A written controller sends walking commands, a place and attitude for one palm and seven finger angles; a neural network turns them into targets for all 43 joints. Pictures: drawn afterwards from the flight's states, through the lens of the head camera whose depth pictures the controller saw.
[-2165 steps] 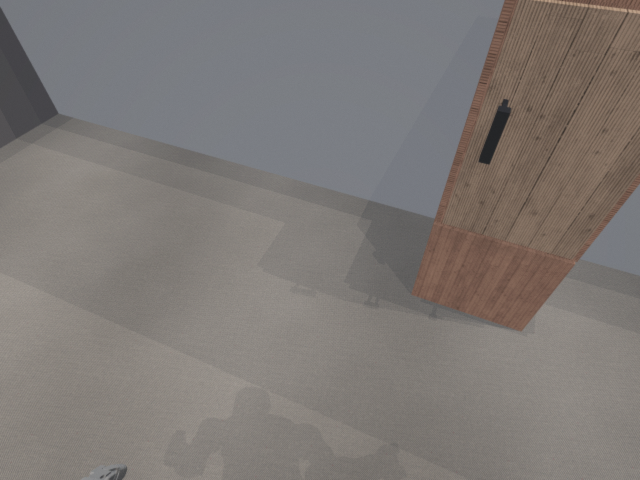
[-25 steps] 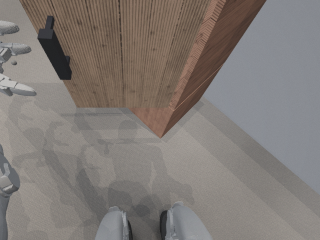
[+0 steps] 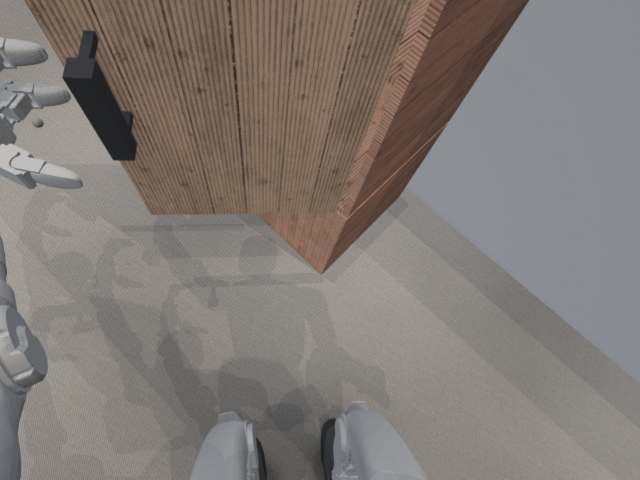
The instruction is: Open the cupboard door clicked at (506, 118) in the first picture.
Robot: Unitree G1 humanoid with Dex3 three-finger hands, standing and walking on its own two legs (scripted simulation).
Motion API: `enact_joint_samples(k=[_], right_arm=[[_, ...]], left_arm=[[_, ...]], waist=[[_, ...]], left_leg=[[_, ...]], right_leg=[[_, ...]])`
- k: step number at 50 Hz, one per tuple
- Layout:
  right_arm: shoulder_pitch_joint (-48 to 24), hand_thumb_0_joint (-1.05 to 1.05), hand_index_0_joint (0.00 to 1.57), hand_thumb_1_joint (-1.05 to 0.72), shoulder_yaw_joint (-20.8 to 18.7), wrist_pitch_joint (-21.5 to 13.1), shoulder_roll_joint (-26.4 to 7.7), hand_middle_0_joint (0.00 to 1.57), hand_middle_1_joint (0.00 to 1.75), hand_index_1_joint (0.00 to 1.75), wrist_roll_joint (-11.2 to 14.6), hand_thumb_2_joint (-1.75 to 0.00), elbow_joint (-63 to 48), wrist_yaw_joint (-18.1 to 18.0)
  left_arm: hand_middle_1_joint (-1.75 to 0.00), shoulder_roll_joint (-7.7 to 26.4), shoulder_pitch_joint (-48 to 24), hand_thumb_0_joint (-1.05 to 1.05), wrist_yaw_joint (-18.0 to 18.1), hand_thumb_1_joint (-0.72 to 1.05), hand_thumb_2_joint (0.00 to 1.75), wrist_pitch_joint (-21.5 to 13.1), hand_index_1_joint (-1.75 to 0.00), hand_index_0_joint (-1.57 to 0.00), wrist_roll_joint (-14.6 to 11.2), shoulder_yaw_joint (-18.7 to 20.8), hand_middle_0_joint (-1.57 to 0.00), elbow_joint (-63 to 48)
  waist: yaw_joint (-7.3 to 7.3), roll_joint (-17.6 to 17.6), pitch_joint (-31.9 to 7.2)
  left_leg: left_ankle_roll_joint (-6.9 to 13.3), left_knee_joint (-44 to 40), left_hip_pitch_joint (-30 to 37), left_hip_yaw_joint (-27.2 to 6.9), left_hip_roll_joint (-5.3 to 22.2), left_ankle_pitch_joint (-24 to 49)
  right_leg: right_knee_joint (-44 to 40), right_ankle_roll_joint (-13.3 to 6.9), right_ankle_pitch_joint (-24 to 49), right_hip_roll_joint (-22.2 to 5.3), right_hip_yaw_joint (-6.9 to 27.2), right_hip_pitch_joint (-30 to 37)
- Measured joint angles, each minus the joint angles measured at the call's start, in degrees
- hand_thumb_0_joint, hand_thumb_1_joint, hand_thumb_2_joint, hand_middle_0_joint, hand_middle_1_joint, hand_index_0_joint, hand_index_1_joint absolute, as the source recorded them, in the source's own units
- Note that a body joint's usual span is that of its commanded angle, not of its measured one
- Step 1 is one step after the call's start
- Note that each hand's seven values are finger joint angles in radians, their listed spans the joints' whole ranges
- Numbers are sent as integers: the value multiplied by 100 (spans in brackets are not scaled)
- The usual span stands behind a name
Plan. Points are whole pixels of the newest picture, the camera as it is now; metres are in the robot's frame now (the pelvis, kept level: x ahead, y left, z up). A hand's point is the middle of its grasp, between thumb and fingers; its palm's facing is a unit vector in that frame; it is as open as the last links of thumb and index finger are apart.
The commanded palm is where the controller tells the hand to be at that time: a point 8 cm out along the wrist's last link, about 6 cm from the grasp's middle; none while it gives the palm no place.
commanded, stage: slide the fingers in behind the handle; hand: left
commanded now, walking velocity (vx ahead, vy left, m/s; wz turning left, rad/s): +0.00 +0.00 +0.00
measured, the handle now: (108, 100) +0.53 +0.21 +0.07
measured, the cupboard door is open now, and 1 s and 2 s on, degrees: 47 47 46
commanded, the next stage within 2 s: close the thumb around the handle in 1.54 s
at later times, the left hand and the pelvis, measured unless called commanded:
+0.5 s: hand (58, 133) +0.48 +0.25 +0.07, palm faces +0.02 -1.00 -0.01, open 14.4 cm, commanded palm +0.47 +0.27 +0.07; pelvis +0.00 -0.01 +0.00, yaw +1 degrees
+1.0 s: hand (104, 130) +0.49 +0.21 +0.07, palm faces +0.01 -1.00 -0.03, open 14.0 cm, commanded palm +0.47 +0.24 +0.07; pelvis -0.01 -0.01 +0.00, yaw +1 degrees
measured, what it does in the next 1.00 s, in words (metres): stands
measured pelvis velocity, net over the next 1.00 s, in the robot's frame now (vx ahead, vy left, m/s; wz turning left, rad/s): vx -0.01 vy -0.01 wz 0.02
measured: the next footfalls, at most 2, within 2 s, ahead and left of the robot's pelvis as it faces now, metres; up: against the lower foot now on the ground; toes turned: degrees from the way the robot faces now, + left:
none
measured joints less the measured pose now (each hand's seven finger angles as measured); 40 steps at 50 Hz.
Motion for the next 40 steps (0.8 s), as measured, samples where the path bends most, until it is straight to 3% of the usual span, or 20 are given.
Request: enact_joint_samples(k=[11,24,30,40], right_arm=[[10,0,21,-91,-33,-7,12,20,30,30,1,-90,-31,25],[-100,0,21,-91,-81,-52,-12,20,30,30,25,-90,82,14],[-131,0,21,-91,-130,-77,15,20,30,30,19,-90,146,42],[-205,0,21,-91,-111,-166,69,20,30,30,0,-90,73,59]], left_arm=[[-119,-250,180,-2,300,-50,30,-55,-120,-28,11,-48,-30,-6],[-119,-514,296,-2,379,-50,30,-213,-117,-24,-131,-267,-30,-62],[-119,-793,421,-2,441,-50,30,-294,-118,-24,-184,-498,-30,-281],[-120,-1020,255,-2,782,-50,30,-362,-120,-29,-10,-583,-30,-157]], waist=[[-15,-6,-48],[117,-33,-62],[203,-26,-102],[128,-1,-101]], left_leg=[[-39,-100,197,24,14,17],[-65,-133,324,-10,-17,31],[-69,-171,393,-18,-44,47],[-64,-101,347,11,-59,46]], right_leg=[[-38,-43,-9,22,28,152],[-27,-67,-40,-3,0,278],[-52,-63,-41,-24,-6,350],[66,-63,-59,-46,27,272]])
